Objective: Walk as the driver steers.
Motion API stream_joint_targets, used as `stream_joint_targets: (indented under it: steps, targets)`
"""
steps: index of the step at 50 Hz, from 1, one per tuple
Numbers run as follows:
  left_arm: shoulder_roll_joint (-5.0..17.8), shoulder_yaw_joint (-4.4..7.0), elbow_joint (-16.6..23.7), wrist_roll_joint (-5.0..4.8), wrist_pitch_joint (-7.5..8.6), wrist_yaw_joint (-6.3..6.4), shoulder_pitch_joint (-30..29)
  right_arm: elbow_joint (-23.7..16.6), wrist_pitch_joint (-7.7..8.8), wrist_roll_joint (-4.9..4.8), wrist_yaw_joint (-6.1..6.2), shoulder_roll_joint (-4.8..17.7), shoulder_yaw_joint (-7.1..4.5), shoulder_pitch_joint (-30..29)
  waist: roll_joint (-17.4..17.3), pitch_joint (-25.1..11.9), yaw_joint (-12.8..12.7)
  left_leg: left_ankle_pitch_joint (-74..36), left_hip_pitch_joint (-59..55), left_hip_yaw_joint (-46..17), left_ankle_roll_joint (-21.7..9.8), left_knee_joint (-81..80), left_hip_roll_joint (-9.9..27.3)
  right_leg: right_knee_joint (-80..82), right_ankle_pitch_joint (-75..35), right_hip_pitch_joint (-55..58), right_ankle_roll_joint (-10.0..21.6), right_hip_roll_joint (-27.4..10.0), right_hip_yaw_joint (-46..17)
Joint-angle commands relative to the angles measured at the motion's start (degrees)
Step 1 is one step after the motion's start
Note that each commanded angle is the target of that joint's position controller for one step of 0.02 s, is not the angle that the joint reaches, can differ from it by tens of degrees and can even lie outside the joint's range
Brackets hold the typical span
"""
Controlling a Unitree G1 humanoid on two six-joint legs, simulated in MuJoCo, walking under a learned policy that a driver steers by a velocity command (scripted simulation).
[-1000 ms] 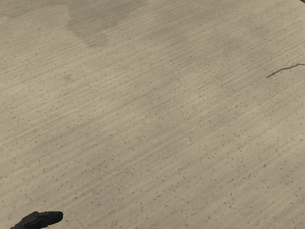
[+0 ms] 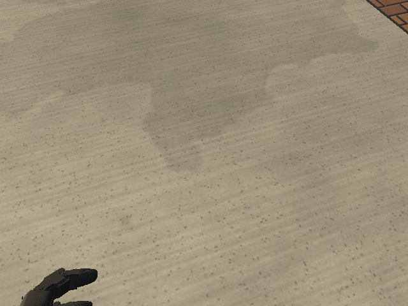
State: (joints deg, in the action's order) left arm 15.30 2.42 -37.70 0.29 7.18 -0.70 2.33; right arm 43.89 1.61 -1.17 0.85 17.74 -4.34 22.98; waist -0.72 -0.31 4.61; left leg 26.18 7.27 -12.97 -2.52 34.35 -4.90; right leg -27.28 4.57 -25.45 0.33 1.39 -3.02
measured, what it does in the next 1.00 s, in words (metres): walks ahead, turning left: left foot, then right foot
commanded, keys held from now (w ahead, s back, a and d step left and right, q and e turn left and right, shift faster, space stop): w+q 0.30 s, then w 0.70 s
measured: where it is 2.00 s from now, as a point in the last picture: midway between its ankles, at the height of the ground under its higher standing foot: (125, 163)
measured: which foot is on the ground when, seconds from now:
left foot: up 0.00-0.46, down 0.48-1.00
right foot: down 0.00-0.50, up 0.52-0.98, down 1.00-1.00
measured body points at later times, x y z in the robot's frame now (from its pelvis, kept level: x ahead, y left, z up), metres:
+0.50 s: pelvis +0.25 +0.05 -0.01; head +0.29 +0.07 +0.44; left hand +0.16 +0.33 -0.13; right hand +0.55 -0.10 -0.07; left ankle +0.34 +0.18 -0.73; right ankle +0.11 -0.13 -0.72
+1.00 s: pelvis +0.53 +0.10 +0.00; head +0.56 +0.11 +0.45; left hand +0.67 +0.39 -0.08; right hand +0.62 -0.17 -0.12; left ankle +0.34 +0.18 -0.72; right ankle +0.70 +0.04 -0.72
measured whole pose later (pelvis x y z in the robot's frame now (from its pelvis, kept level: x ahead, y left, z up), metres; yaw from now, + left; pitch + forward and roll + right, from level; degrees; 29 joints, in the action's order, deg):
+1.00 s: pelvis +0.53 +0.10 +0.00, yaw +17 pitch +2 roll +2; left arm 15.4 1.4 -43.2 -0.5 5.1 -2.8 2.9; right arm 46.9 2.6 -1.1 0.2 17.4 -4.1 22.4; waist 1.7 0.4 4.0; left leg 23.3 -3.3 0.6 -0.3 18.0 -1.7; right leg -28.7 1.1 -29.5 2.4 -2.5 0.3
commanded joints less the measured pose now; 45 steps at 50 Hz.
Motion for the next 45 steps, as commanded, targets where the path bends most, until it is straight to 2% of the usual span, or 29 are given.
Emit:
stream_joint_targets:
  steps: [1,2,3,4,5,6,8,11,15,18,20,22,23,24,25,26,27,28,29,30,31,33,36,38,41,43,45]
  targets:
    - [15.1,5.24,-1.6,-0.10,-0.34,0.33,20.8,-7.2,1.76,-0.90,-0.04,2.2,0.83,4.4,19.9,-18.6,-8.1,9.0,36.7,4.1,1.0,34.5,1.7,8.0,19.7,46.6,15.3,-27.4,-43.4]
    - [10.1,3.94,-0.5,-0.40,-0.55,0.37,17.7,-6.3,1.54,-1.17,0.02,7.1,-0.48,0.7,11.4,-10.5,-9.3,4.0,39.8,2.9,1.6,39.1,4.9,9.9,24.9,40.0,13.1,-24.5,-37.1]
    - [8.0,3.23,-0.3,-0.16,-0.96,0.51,15.2,-7.0,1.15,-0.58,-0.04,7.9,-0.84,-4.0,7.2,-5.1,-9.4,-0.8,39.4,4.9,1.9,39.3,6.7,10.3,20.0,33.2,10.8,-21.7,-27.6]
    - [6.7,2.66,-0.5,0.15,-1.19,0.46,12.7,-7.6,0.90,-0.06,-0.19,7.1,-0.94,-6.0,5.5,-1.7,-8.2,-4.2,37.7,5.5,2.2,37.1,8.2,11.8,13.6,27.1,9.9,-19.0,-21.3]
    - [5.6,2.26,-0.9,0.36,-1.23,0.51,11.0,-8.0,0.62,0.05,-0.46,6.4,-1.16,-6.8,6.6,0.2,-6.9,-6.4,35.9,5.6,2.3,34.9,9.7,13.3,9.1,23.1,9.3,-17.0,-16.6]
    - [5.5,2.21,-1.2,0.48,-1.11,0.56,10.3,-8.2,0.26,-0.33,-0.79,5.3,-1.05,-6.3,7.9,1.0,-6.0,-7.7,33.7,6.2,2.4,33.7,10.6,14.8,6.6,20.2,9.0,-15.9,-13.0]
    - [6.2,2.59,-2.2,0.14,-0.61,0.52,10.4,-8.9,-0.32,-0.43,-1.10,3.2,-0.67,-6.8,7.5,1.3,-5.5,-9.8,33.3,7.3,3.0,31.7,11.2,17.0,2.0,18.4,9.9,-15.7,-8.3]
    - [8.3,3.32,-3.7,0.22,-0.43,0.68,10.9,-10.4,-0.51,-0.02,-1.31,2.3,-0.29,-9.8,5.3,1.7,-5.7,-15.5,35.5,7.3,3.9,25.3,11.8,18.4,-4.6,19.7,10.9,-16.6,-3.0]
    - [9.9,3.62,-5.3,-0.12,-1.11,0.99,11.7,-11.6,0.21,-0.08,-2.62,1.3,0.33,-15.9,4.2,2.8,-7.8,-26.3,32.7,10.4,3.1,12.3,11.0,18.3,-8.3,21.2,9.1,-15.1,5.2]
    - [11.1,3.78,-7.5,-1.01,-1.76,0.74,15.5,-13.5,0.64,-0.15,-3.43,0.2,0.94,-21.1,3.4,4.5,-9.5,-26.1,30.3,12.4,1.5,5.1,9.5,18.2,-8.7,23.5,8.8,-16.1,7.0]
    - [12.1,4.06,-8.8,-1.74,-2.38,0.50,16.9,-14.6,0.79,-0.16,-3.80,0.9,0.78,-22.8,3.8,5.4,-9.2,-22.0,29.6,13.4,-0.1,1.9,8.4,16.8,-12.7,26.9,8.5,-17.7,7.3]
    - [13.7,4.41,-9.5,-2.30,-3.00,0.63,16.7,-14.8,0.81,0.33,-3.88,2.8,-0.08,-20.9,5.4,3.3,-6.6,-16.7,23.8,15.7,-2.3,-0.5,5.6,11.0,-29.2,29.5,7.7,-18.2,8.6]
    - [14.3,4.41,-9.9,-2.44,-3.37,0.82,16.2,-13.6,0.73,0.60,-3.71,4.5,-1.14,-15.5,5.8,-0.3,-2.9,-17.3,15.4,17.2,-3.8,-2.9,3.5,3.7,-38.2,29.2,6.6,-17.3,10.4]
    - [13.2,3.81,-10.0,-2.20,-3.52,1.12,16.5,-10.9,0.54,0.50,-3.15,7.3,-2.73,-6.8,4.9,-5.4,1.6,-21.2,1.3,17.6,-5.4,-5.2,1.7,-7.0,-39.6,24.1,4.9,-15.1,12.7]
    - [10.1,2.37,-8.6,-0.35,-3.12,1.27,17.0,-9.1,-0.05,0.57,-2.02,12.0,-4.20,2.7,-1.6,-12.7,4.9,-25.5,-17.5,4.5,-8.5,-2.6,11.4,-25.0,-19.3,9.6,2.5,-12.5,13.5]
    - [3.4,0.06,-7.1,0.33,-1.88,0.37,23.5,-9.3,0.27,0.53,-1.96,16.3,-4.12,1.2,-14.8,-20.3,-1.6,-15.3,-31.1,-26.0,-18.5,-9.6,25.7,-43.8,28.9,-10.6,-0.6,-1.8,7.6]
    - [9.4,1.48,-8.0,-1.77,-0.78,-0.18,18.2,-9.7,0.76,0.57,-2.30,10.8,-2.76,2.4,-7.1,-22.0,2.7,-11.1,-30.0,-29.0,-17.9,-14.2,26.3,-49.4,29.5,-15.2,0.0,-3.2,-1.6]
    - [10.7,1.93,-5.7,-3.30,-0.31,-0.37,12.6,-8.9,1.31,0.82,-2.47,9.1,-2.03,-0.1,-6.4,-12.6,2.5,-15.6,-23.2,-19.3,-15.5,-15.0,23.9,-49.5,25.0,-19.3,0.6,-5.3,-0.5]
    - [9.6,1.62,-5.5,-2.58,-0.07,0.04,10.9,-8.6,1.64,0.61,-2.46,7.8,-1.59,-3.6,-3.0,-7.7,0.3,-21.3,-15.1,-12.5,-13.6,-15.6,21.3,-45.5,19.8,-18.2,0.8,-7.7,0.0]
    - [9.5,1.83,-5.8,-1.40,-0.22,0.33,10.5,-8.7,1.83,0.96,-2.54,6.1,-1.10,-6.7,-2.6,-4.6,-1.8,-26.4,-8.3,-7.8,-12.7,-17.1,19.3,-42.0,16.6,-15.6,0.5,-9.1,0.2]
    - [9.2,1.93,-6.3,-1.20,-0.85,0.25,12.3,-9.0,2.11,1.50,-2.55,4.6,-0.61,-8.5,-3.3,-3.9,-3.9,-29.0,-3.7,-5.0,-12.4,-19.0,18.0,-40.4,14.3,-11.7,0.2,-10.2,-0.4]
    - [7.1,1.62,-7.2,-1.07,-2.15,0.22,14.4,-8.4,2.91,1.30,-2.49,4.5,-0.69,-9.3,-3.2,-3.4,-5.7,-30.2,0.5,-2.5,-13.3,-22.5,17.7,-37.4,12.2,-9.0,-0.8,-10.4,-0.2]
    - [5.7,1.20,-5.9,-0.28,-3.07,0.53,10.1,-6.6,3.60,1.17,-1.91,5.9,-1.07,-8.4,-2.1,0.1,-5.4,-31.3,2.7,1.9,-13.3,-25.6,17.0,-29.5,5.1,-12.2,-2.6,-10.6,0.0]
    - [5.0,0.86,-5.1,-0.20,-2.82,0.21,6.5,-5.5,3.42,1.07,-1.46,6.2,-1.10,-7.3,-2.1,1.4,-4.3,-30.3,2.4,5.1,-11.8,-26.3,15.5,-21.6,-2.4,-12.6,-2.8,-10.0,0.4]
    - [4.0,0.23,-3.8,-0.69,-2.16,-0.62,0.7,-3.8,3.13,0.74,-1.03,7.4,-1.36,-4.9,-2.3,3.0,-1.9,-26.7,2.4,8.0,-10.0,-26.7,14.5,-10.8,-10.6,-9.5,-2.4,-7.7,2.0]
    - [4.3,0.15,-2.8,-1.03,-1.94,-1.15,-2.3,-2.2,2.92,0.37,-1.02,8.1,-1.58,-2.6,-2.5,3.8,-0.8,-24.8,0.1,7.5,-9.8,-26.1,15.9,-7.3,-11.5,-9.0,-1.8,-6.7,2.0]
    - [5.1,0.30,-1.8,-1.11,-1.77,-1.71,-4.1,-0.9,2.50,0.09,-0.90,8.4,-1.77,-1.4,-2.7,4.5,-0.6,-25.6,-4.2,6.8,-9.2,-24.2,17.8,-4.5,-9.0,-10.3,-0.5,-6.3,1.4]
